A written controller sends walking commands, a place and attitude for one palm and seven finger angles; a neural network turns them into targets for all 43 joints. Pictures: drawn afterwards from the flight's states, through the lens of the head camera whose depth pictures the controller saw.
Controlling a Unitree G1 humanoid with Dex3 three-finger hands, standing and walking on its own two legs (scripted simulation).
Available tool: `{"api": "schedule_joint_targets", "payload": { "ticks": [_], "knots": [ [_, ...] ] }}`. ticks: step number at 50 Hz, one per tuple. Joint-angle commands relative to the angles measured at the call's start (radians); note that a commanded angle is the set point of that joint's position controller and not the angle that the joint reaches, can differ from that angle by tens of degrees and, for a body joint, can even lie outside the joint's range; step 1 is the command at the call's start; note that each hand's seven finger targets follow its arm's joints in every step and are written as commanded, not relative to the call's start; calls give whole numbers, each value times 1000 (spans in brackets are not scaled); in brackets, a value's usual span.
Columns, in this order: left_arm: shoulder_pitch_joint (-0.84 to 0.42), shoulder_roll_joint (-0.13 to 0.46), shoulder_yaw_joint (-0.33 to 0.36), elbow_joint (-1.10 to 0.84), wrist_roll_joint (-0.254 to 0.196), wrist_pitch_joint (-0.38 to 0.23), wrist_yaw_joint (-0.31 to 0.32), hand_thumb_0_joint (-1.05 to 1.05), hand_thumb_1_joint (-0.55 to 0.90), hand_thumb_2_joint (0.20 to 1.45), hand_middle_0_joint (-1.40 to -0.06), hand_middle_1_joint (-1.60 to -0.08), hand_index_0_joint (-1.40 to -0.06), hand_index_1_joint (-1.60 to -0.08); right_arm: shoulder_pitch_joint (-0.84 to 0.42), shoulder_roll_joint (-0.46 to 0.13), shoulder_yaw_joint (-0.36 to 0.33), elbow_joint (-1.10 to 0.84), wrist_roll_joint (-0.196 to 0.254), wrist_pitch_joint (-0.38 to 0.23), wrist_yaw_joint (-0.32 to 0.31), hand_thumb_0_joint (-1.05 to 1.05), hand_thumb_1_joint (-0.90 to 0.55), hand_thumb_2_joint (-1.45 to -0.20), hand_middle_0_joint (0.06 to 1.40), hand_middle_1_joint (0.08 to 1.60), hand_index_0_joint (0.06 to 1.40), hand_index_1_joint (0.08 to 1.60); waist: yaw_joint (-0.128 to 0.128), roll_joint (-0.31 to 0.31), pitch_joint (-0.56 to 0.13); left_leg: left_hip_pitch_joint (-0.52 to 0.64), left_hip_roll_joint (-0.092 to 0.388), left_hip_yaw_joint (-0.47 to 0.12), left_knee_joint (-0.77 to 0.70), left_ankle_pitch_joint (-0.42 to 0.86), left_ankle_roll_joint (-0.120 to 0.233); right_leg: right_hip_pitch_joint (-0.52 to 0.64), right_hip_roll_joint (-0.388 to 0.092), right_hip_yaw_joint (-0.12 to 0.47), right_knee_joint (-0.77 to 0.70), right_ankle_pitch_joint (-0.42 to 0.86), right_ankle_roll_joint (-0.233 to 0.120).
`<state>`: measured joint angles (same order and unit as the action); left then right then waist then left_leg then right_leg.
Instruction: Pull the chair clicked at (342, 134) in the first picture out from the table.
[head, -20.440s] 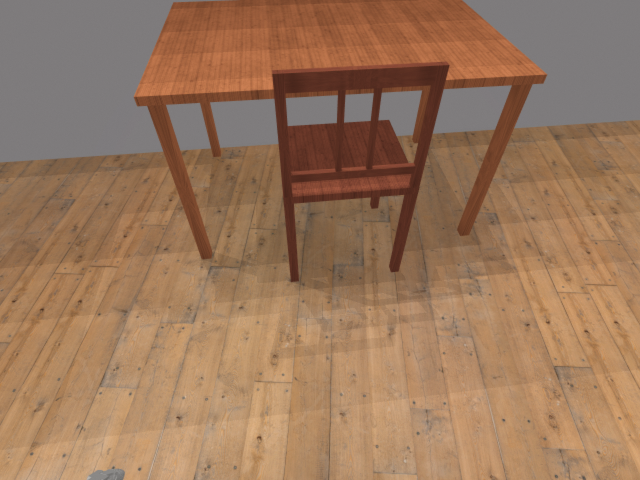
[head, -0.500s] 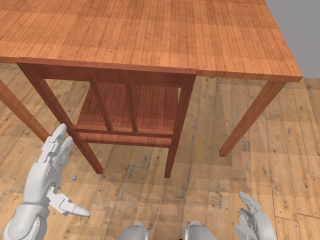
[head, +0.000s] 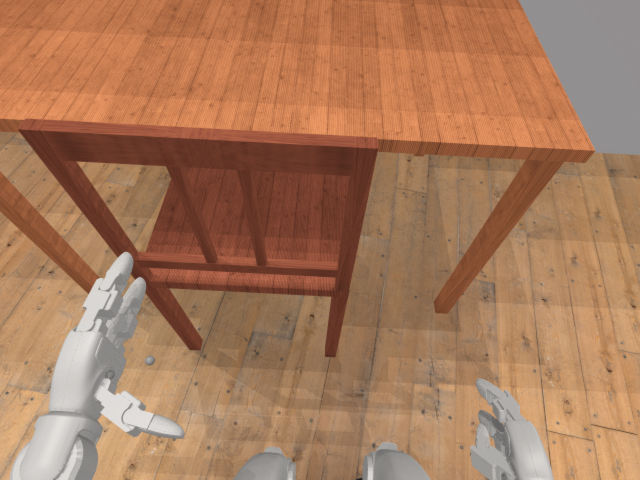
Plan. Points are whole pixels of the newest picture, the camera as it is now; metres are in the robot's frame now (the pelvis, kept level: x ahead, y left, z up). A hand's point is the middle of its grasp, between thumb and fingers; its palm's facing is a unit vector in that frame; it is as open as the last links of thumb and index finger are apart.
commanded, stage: aim the fingers beside a spindle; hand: left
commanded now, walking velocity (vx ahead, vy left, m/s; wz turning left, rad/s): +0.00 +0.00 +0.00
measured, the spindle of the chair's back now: (196, 218) +0.49 +0.23 -0.04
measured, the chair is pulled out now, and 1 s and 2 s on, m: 0.00 0.00 0.00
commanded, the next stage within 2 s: push the fingers through the gap in 2.00 s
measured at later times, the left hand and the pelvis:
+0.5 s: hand (159, 343) +0.27 +0.20 +0.02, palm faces +0.01 -1.00 -0.05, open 16.9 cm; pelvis +0.00 -0.01 -0.01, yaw +0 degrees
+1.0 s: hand (177, 319) +0.30 +0.20 +0.00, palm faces +0.00 -1.00 -0.05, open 16.9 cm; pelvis -0.01 +0.00 -0.02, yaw -1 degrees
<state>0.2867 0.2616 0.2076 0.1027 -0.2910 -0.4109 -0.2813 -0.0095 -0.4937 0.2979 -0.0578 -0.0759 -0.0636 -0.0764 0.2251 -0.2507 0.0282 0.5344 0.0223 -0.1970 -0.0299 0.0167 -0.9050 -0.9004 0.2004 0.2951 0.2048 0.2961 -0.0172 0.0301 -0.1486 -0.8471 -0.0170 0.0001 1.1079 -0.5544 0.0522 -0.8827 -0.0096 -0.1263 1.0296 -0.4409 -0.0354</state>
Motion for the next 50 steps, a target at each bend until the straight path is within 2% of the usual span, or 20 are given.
{"api": "schedule_joint_targets", "payload": {
  "ticks": [1,11,13,17,19,20,23,24,25,30,32,34,36,40,41,42,44,47,49,50],
  "knots": [
    [-84,150,99,-164,-19,-67,2,0,-500,300,-60,-80,-60,-80,-19,-140,-64,-130,4,-54,-12,0,-900,-900,200,300,200,300,-12,5,-219,53,10,-55,-170,321,-41,252,9,81,-116,179,9],
    [-150,139,82,-141,-24,-86,-30,0,-500,300,-60,-80,-60,-80,-14,-143,-66,-118,4,-65,-10,0,-900,-900,200,300,200,300,-7,46,-278,71,10,-55,-145,383,-42,244,5,85,-84,233,6],
    [-155,166,110,-113,-23,-80,-23,0,-500,300,-60,-80,-60,-80,-15,-146,-67,-111,2,-60,-9,0,-900,-900,200,300,200,300,-9,9,-281,39,10,-52,-133,370,-36,252,6,92,-83,234,8],
    [-176,149,103,-93,-21,-84,-19,0,-500,300,-60,-80,-60,-80,-18,-144,-68,-114,3,-54,-6,0,-900,-900,200,300,200,300,-5,15,-278,26,9,-49,-135,355,-39,243,3,93,-76,222,9],
    [-180,180,136,-85,-20,-89,-15,0,-500,300,-60,-80,-60,-80,-17,-144,-69,-109,2,-49,-5,0,-900,-900,200,300,200,300,0,18,-294,15,9,-45,-129,359,-38,258,3,100,-71,237,7],
    [-172,171,131,-75,-22,-90,-16,0,-500,300,-60,-80,-60,-80,-21,-142,-68,-113,2,-47,-3,0,-900,-900,200,300,200,300,3,20,-284,8,8,-43,-130,347,-38,257,3,103,-74,225,7],
    [-220,184,135,-59,-18,-103,-15,0,-500,300,-60,-80,-60,-80,-23,-148,-69,-106,2,-43,-5,0,-900,-900,200,300,200,300,-12,1,-277,-13,11,-45,-118,321,-32,236,4,109,-71,198,9],
    [-243,166,113,-61,-15,-108,-19,0,-500,300,-60,-80,-60,-80,-23,-146,-66,-104,3,-44,-4,0,-900,-900,200,300,200,300,-13,42,-273,-2,10,-45,-122,317,-34,216,2,105,-70,185,8],
    [-269,152,96,-60,-18,-109,-20,0,-500,300,-60,-80,-60,-80,-21,-147,-65,-103,2,-46,-4,0,-900,-900,200,300,200,300,-21,30,-270,3,11,-49,-121,308,-34,199,4,99,-67,171,9],
    [-334,161,86,-32,-6,-113,-20,0,-500,300,-60,-80,-60,-80,-10,-158,-68,-89,0,-45,-6,0,-900,-900,200,300,200,300,-24,38,-307,22,16,-63,-115,330,-40,168,4,89,-45,173,7],
    [-327,174,107,-9,-6,-109,-14,0,-500,300,-60,-80,-60,-80,-6,-159,-69,-87,-1,-41,-5,0,-900,-900,200,300,200,300,-15,20,-309,13,15,-63,-117,327,-43,176,5,88,-44,170,7],
    [-314,173,110,-9,-3,-106,-9,0,-500,300,-60,-80,-60,-80,-8,-157,-69,-93,-3,-36,-1,0,-900,-900,200,300,200,300,-5,28,-338,16,14,-58,-113,357,-41,193,4,91,-35,202,6],
    [-323,166,101,-10,1,-104,-1,0,-500,300,-60,-80,-60,-80,-12,-154,-69,-98,-1,-29,3,0,-900,-900,200,300,200,300,-4,42,-324,16,14,-59,-117,351,-46,178,3,88,-34,187,6],
    [-386,155,91,31,13,-108,18,0,-500,300,-60,-80,-60,-80,-7,-156,-68,-90,-5,-16,4,0,-900,-900,200,300,200,300,-21,11,-306,-4,17,-64,-106,326,-44,141,7,86,-24,168,8],
    [-396,177,110,30,16,-113,22,0,-500,300,-60,-80,-60,-80,-5,-159,-69,-88,-6,-13,3,0,-900,-900,200,300,200,300,-13,24,-322,-6,17,-63,-104,330,-46,147,6,89,-18,171,6],
    [-413,161,91,26,18,-115,21,0,-500,300,-60,-80,-60,-80,-10,-155,-68,-91,-6,-13,5,0,-900,-900,200,300,200,300,-16,41,-326,-1,14,-61,-101,324,-46,140,5,91,-17,167,6],
    [-427,164,92,58,23,-117,20,0,-500,300,-60,-80,-60,-80,-6,-158,-68,-87,-6,-7,5,0,-900,-900,200,300,200,300,-22,15,-322,-12,17,-64,-98,319,-44,134,7,90,-14,164,6],
    [-485,186,107,84,25,-121,18,0,-500,300,-60,-80,-60,-80,-3,-162,-68,-80,-7,-1,1,0,-900,-900,200,300,200,300,-23,21,-324,-29,16,-62,-89,287,-42,125,6,98,-13,143,6],
    [-517,173,91,88,27,-122,12,0,-500,300,-60,-80,-60,-80,-2,-161,-66,-79,-8,1,1,0,-900,-900,200,300,200,300,-26,50,-352,-14,15,-61,-82,310,-42,117,4,98,-4,159,5],
    [-527,189,105,114,26,-118,14,0,-500,300,-60,-80,-60,-80,5,-163,-66,-75,-7,5,1,0,-900,-900,200,300,200,300,-29,29,-344,-24,17,-62,-80,304,-42,117,6,98,-4,158,6]
  ]
}}
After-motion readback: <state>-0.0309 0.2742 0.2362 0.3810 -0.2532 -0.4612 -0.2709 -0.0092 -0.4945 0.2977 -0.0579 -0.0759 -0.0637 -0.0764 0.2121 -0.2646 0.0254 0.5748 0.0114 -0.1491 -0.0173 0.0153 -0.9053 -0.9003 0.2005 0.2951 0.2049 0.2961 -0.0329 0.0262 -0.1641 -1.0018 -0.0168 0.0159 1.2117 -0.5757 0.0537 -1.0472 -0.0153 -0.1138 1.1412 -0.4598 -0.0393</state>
